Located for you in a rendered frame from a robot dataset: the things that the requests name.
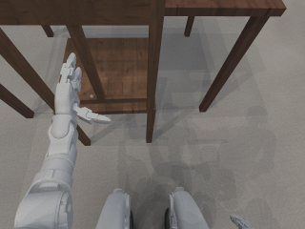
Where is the robot left upper arm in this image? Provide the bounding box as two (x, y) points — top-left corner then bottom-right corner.
(11, 190), (73, 229)

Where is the right robot hand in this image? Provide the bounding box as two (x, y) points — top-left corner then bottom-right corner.
(230, 214), (255, 229)

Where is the left robot forearm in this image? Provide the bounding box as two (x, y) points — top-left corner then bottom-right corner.
(13, 114), (79, 228)

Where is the robot right thigh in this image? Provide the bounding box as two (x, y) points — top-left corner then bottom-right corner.
(168, 191), (210, 229)

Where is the chair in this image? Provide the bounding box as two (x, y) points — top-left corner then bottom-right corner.
(0, 0), (166, 146)

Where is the right robot shin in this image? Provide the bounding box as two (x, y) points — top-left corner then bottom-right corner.
(169, 187), (184, 229)

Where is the left robot hand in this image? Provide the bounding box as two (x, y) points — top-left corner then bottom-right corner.
(54, 52), (112, 125)

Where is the table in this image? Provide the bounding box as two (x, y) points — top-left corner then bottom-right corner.
(0, 0), (287, 118)

